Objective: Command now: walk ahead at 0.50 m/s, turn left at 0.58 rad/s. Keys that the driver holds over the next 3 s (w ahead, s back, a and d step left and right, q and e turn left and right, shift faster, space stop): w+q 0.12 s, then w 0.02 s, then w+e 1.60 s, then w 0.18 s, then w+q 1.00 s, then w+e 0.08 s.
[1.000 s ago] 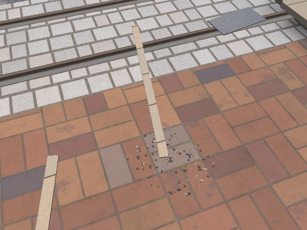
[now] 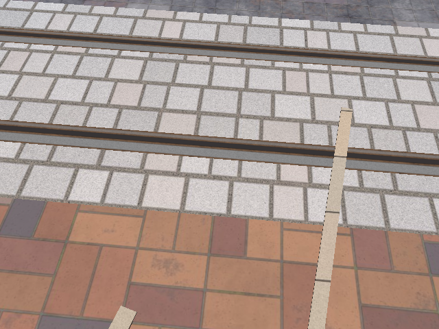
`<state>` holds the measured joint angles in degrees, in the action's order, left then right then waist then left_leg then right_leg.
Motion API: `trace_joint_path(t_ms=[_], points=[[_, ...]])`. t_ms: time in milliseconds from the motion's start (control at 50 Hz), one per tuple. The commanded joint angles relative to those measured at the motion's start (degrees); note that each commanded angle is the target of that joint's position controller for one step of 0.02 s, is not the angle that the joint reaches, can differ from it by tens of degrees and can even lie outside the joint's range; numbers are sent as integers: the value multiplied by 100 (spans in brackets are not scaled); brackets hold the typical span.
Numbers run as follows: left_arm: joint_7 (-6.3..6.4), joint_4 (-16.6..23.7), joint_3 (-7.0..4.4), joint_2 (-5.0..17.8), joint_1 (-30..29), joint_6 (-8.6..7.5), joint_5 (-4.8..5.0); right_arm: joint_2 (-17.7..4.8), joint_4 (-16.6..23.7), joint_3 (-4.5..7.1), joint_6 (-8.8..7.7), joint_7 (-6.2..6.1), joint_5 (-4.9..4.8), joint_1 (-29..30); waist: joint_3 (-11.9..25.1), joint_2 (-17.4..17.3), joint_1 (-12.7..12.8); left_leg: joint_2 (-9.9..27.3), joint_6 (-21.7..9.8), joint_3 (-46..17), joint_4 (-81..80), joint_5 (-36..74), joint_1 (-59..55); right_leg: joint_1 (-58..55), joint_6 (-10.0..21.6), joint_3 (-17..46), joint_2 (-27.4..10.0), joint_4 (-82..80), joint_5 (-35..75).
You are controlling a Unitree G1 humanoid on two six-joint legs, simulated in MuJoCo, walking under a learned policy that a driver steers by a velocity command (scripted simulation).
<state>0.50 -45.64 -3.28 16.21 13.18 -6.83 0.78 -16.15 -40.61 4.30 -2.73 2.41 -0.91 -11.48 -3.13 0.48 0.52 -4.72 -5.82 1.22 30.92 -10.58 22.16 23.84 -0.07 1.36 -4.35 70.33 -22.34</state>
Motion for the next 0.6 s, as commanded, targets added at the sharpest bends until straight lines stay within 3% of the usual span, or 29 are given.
trace_joint_path(t_ms=[20,100,180,220,280,340,360,380,400,420,440,460,480,500,520,560,600], points=[[22,501,-210,727,81,-47,-114,-586,489,152,-130,-68,60,-5,734,-231,96,1480,-1142,-2220,-1721,1202,-1425,1273,-31,356,-361,-379,578],[43,732,-132,450,-455,91,-199,-818,358,213,-163,-211,12,-342,467,-226,7,1221,-1092,-1662,-1827,1880,-900,1354,-327,169,-175,-1548,1424],[-84,816,-3,218,-1135,30,-129,-705,183,154,-132,-286,-15,-670,412,-529,-356,980,-712,-1228,-1763,1282,-968,940,-283,20,85,-3350,2935],[-166,883,12,254,-1436,-11,-58,-760,55,143,-155,-274,-6,-895,291,-580,-542,1180,-692,-1321,-1768,984,-1154,864,-181,-26,109,-3657,3255],[-255,1058,-9,408,-1757,-46,-20,-830,-111,147,-145,-265,19,-1129,119,-555,-656,1603,-672,-1524,-1521,1296,-2063,1414,114,-11,113,-3930,2681],[-343,1101,-34,494,-1540,-52,5,-928,-196,176,-83,-304,33,-1060,145,-616,-467,1786,-489,-1378,-1127,2512,-2650,1316,442,-126,243,-4077,1850],[-344,1022,-85,587,-1178,-43,3,-979,-172,184,-63,-317,45,-933,388,-665,-260,1694,-404,-1197,-751,3588,-2659,747,567,-292,437,-4102,1682],[-327,826,-182,738,-475,-34,-14,-961,-136,162,-34,-329,57,-796,843,-568,122,1447,-286,-898,56,4529,-2531,-265,740,-453,656,-4246,1897],[-302,654,-266,985,424,-14,-55,-849,-29,92,-34,-355,116,-715,1504,-300,518,1217,-106,-656,1340,4038,-1759,-1777,1056,200,188,-4109,2284],[-288,632,-405,1521,1000,11,-114,-459,134,-28,-135,-335,157,-1288,2223,1018,364,321,399,-245,3601,1440,419,-3890,1984,2714,-1082,-4312,1846],[-318,503,-334,1200,1153,43,45,-455,128,-89,-263,-278,151,-1285,2369,1542,393,-43,505,-729,4420,-1946,1707,-4539,2281,4415,-1493,-5178,903],[-278,583,-242,889,855,86,80,-788,246,-26,-367,-198,-6,-777,1546,986,461,342,442,-985,4705,-1686,2319,-4040,1974,3907,-1378,-5306,228],[-249,700,-208,781,544,138,13,-786,352,-46,-434,-166,-39,-306,989,375,418,572,395,-859,4465,-1259,2317,-3233,1777,3221,-1151,-5393,445],[-245,751,-175,709,311,172,-23,-732,409,-40,-466,-171,63,-86,558,-56,241,744,411,-756,3940,-974,2176,-2469,1671,2755,-929,-5520,986],[-234,815,-128,608,179,170,-56,-735,418,2,-447,-196,168,-94,463,-103,69,898,452,-742,3508,-754,1850,-2024,1595,2438,-727,-5642,1540],[-203,858,-142,658,87,174,-49,-605,428,-5,-373,-231,210,-274,501,216,-122,942,618,-635,3059,-640,1499,-1581,1650,2146,-529,-5781,2221],[-145,806,-174,764,181,163,-24,-502,467,-33,-300,-284,220,-160,474,266,-132,900,793,-512,2572,-382,1456,-1276,1675,1799,-402,-5830,2670]])
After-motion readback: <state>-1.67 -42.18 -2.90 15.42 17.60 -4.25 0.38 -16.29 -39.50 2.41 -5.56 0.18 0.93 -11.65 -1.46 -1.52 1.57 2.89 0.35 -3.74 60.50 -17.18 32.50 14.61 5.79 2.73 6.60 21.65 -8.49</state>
